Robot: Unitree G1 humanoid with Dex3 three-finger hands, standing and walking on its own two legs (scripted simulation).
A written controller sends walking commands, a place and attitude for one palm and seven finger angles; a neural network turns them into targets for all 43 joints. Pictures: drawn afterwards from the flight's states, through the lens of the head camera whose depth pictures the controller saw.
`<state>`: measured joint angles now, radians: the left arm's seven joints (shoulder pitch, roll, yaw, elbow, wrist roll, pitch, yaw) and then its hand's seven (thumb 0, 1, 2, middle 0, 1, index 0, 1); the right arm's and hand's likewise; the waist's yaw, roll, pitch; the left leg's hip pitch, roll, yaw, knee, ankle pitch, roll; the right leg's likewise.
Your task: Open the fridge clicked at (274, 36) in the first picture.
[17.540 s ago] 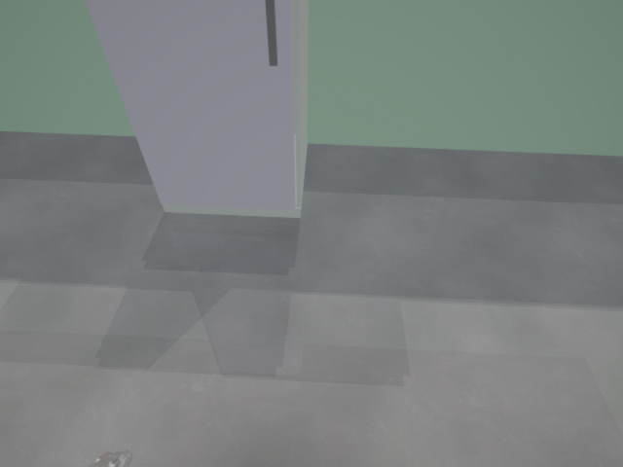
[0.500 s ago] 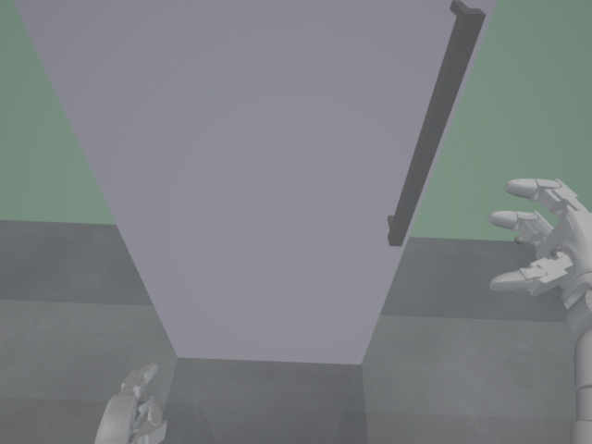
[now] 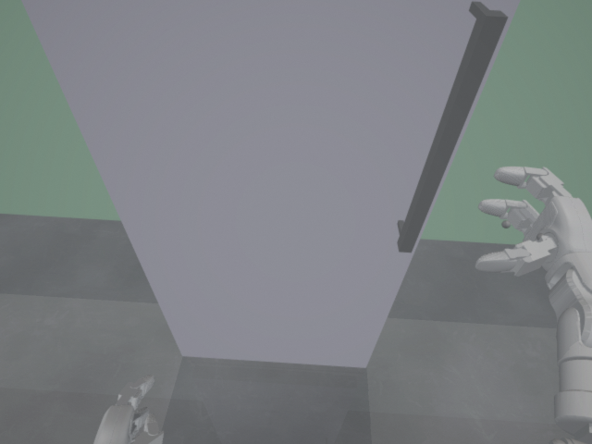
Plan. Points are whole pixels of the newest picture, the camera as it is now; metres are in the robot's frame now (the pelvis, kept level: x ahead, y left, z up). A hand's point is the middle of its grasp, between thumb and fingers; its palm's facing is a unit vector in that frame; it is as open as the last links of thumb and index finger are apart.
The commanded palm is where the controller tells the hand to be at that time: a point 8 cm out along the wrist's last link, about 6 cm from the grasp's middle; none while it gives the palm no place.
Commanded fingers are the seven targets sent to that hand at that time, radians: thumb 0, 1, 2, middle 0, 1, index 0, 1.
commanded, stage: move the hooked fingers beside the handle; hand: right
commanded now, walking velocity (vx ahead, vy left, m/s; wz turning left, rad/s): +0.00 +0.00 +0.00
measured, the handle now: (433, 152) +0.48 -0.17 +0.18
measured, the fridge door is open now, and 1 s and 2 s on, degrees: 0 0 0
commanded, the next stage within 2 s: feel for the door with the fingertips in 1.36 s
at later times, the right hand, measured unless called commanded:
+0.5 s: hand (484, 194) +0.41 -0.23 +0.16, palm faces +0.07 +1.00 -0.02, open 14.0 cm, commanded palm +0.39 -0.28 +0.16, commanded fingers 0.00 0.50 -0.30 0.30 1.20 0.30 1.20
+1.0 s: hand (482, 196) +0.41 -0.22 +0.16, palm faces +0.05 +1.00 -0.01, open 14.0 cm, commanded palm +0.39 -0.27 +0.15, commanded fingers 0.00 0.50 -0.30 0.30 1.20 0.30 1.20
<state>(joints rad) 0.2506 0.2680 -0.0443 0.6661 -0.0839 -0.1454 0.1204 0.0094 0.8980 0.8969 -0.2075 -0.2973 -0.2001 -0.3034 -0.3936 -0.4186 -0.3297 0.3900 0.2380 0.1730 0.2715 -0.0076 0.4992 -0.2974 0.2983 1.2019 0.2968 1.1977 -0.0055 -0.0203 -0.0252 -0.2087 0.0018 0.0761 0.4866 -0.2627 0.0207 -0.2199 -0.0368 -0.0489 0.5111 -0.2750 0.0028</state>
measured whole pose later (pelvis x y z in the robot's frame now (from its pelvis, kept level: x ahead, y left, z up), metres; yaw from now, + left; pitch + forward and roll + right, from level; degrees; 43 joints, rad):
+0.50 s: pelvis -0.01 +0.00 +0.00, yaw +1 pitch +2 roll +1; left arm 0.32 0.28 -0.03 0.70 -0.08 -0.13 0.11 0.01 0.90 0.90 -0.21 -0.30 -0.20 -0.30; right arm -0.65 -0.49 -0.33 0.74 0.19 0.05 0.26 -0.01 0.50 -0.30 0.30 1.20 0.30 1.20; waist 0.05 -0.01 -0.03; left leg -0.30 -0.01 0.07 0.51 -0.25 0.03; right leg -0.31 -0.05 -0.05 0.54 -0.27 0.00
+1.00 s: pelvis -0.01 -0.01 +0.00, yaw +1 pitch +2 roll +1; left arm 0.33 0.26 -0.02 0.69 -0.08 -0.11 0.09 0.01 0.90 0.90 -0.21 -0.30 -0.20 -0.30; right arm -0.61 -0.43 -0.31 0.68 0.19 0.03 0.23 -0.01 0.50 -0.30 0.30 1.20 0.30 1.20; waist 0.04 -0.01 -0.05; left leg -0.29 0.00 0.06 0.50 -0.25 0.01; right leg -0.31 -0.04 -0.06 0.55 -0.28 -0.01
